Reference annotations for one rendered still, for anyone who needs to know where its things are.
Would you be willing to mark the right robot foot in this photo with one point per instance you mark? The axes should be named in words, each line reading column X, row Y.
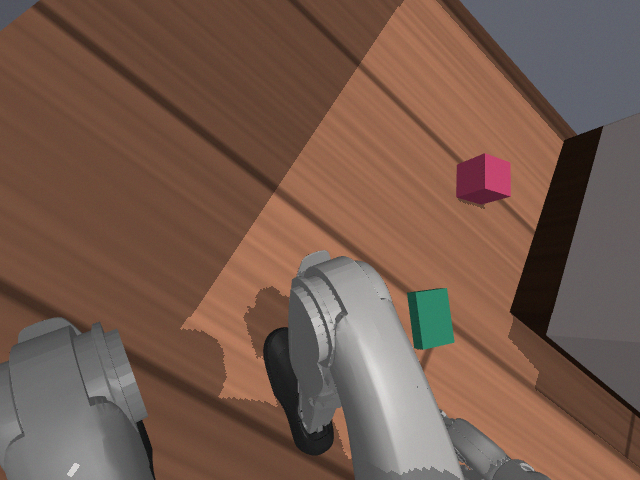
column 285, row 388

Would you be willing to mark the right robot arm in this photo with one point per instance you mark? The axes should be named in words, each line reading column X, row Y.
column 518, row 470

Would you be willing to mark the left robot foot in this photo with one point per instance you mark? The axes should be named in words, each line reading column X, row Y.
column 147, row 444

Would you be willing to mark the right robot hand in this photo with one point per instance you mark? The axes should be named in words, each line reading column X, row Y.
column 475, row 449

